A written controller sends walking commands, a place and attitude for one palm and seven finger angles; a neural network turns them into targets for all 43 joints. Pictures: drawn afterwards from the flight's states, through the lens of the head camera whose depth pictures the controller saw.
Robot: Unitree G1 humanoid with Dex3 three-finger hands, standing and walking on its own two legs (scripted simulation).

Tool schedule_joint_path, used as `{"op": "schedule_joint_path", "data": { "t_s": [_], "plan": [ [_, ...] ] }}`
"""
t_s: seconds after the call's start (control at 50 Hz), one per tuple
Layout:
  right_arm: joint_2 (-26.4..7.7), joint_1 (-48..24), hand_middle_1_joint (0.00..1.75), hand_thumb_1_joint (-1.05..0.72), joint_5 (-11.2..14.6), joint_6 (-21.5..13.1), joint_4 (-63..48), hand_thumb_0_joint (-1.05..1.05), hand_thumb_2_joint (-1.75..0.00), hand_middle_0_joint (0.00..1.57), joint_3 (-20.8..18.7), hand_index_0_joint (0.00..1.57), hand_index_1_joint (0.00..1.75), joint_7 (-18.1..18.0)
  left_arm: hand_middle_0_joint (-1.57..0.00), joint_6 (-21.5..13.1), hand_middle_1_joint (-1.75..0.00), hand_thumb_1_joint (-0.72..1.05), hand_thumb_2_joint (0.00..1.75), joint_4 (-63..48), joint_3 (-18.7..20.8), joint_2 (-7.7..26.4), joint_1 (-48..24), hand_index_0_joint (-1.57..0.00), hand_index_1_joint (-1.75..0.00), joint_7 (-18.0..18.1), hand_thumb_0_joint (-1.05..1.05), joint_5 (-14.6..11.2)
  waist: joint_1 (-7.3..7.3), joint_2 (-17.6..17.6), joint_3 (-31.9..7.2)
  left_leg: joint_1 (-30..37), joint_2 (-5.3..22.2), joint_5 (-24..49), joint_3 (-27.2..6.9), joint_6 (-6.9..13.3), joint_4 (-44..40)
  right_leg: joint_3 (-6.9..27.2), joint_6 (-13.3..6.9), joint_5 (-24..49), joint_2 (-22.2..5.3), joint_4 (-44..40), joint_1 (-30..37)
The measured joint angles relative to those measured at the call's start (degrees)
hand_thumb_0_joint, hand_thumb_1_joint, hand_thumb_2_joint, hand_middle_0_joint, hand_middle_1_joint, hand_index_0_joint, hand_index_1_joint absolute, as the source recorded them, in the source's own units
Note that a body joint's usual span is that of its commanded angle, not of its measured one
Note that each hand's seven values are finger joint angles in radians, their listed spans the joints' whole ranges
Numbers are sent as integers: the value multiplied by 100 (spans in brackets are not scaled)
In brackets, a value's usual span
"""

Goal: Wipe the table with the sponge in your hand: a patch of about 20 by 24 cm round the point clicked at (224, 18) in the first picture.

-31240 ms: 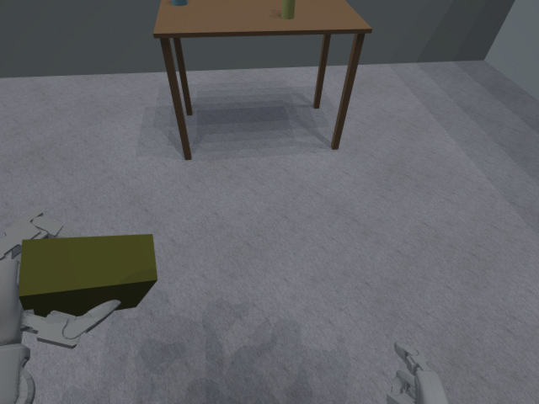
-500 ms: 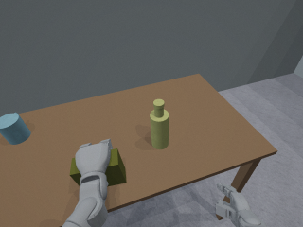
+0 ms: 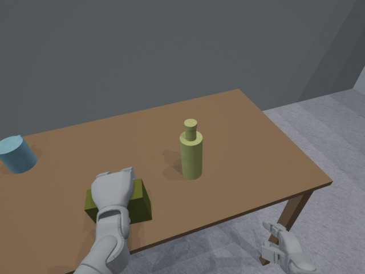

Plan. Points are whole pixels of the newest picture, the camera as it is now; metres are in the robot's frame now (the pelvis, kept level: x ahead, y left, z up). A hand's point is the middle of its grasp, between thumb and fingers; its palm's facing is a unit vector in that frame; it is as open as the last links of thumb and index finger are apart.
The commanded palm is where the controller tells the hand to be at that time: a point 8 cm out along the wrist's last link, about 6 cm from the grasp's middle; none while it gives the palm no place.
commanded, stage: slide back across to the middle lane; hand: left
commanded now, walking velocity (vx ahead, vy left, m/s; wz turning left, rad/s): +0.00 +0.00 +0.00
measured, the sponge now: (123, 209) +0.27 +0.20 -0.02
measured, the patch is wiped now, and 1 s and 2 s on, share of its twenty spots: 1.00 1.00 1.00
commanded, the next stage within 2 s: wipe forward along the middle lane in 0.68 s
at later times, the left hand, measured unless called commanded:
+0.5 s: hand (107, 206) +0.25 +0.22 +0.04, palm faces +0.05 -0.15 -0.99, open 9.7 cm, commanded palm +0.19 +0.23 +0.08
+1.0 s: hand (93, 210) +0.24 +0.25 +0.03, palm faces -0.03 -0.11 -0.99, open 9.7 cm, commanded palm +0.21 +0.26 +0.07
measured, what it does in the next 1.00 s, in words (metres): stands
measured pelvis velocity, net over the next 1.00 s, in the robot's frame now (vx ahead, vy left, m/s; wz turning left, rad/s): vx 0.00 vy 0.00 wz -0.01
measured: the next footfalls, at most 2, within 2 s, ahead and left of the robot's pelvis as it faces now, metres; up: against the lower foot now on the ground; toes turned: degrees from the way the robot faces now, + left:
none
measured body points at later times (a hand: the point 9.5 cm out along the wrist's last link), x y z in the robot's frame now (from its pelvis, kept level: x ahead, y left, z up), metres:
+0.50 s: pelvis +0.01 +0.00 +0.01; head -0.02 -0.03 +0.45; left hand +0.24 +0.22 +0.09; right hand +0.25 -0.21 -0.07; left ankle +0.01 +0.15 -0.73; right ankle -0.03 -0.13 -0.73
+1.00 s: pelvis +0.00 +0.00 +0.01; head -0.01 -0.03 +0.45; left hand +0.23 +0.25 +0.08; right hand +0.24 -0.21 -0.08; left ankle +0.01 +0.15 -0.73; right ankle -0.03 -0.13 -0.73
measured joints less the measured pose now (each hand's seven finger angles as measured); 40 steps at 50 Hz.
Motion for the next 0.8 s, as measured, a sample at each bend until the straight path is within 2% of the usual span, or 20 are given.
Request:
{"op": "schedule_joint_path", "data": {
  "t_s": [0.18, 0.34, 0.58, 0.8],
  "plan": [
    [47, 40, 30, -90, -12, -33, -38, 2, -90, 20, 33, 19, 30, -39, -69, -206, -145, -45, 106, -361, 272, 107, 308, -74, -141, -40, 2, -174, -38, 1, 23, 133, 26, -2, 38, -5, -76, 37, -7, 10, 22, -66, 108],
    [33, 91, 30, -90, -16, -137, -120, 2, -90, 20, 91, 19, 30, -95, -70, -253, -144, -45, 106, -956, 490, 262, 755, -75, -141, -188, 1, -269, -61, -27, 122, 350, 59, 7, 88, -11, -206, 84, -17, 46, 50, -206, 307],
    [10, 126, 30, -90, -86, -366, -169, 2, -90, 20, 96, 20, 30, -205, -71, -546, -143, -46, 106, -1576, 867, 503, 1426, -76, -140, -311, 0, -368, 0, -13, 201, 481, 100, 29, 144, -12, -329, 138, -19, 108, 86, -361, 424],
    [15, 183, 30, -90, -142, -513, -93, 2, -90, 20, 104, 20, 30, -348, -72, -705, -142, -46, 106, -1557, 1114, 675, 1545, -77, -139, -422, -1, -385, 54, -22, 244, 492, 98, 56, 133, 1, -371, 129, -9, 153, 86, -443, 459]
  ]
}}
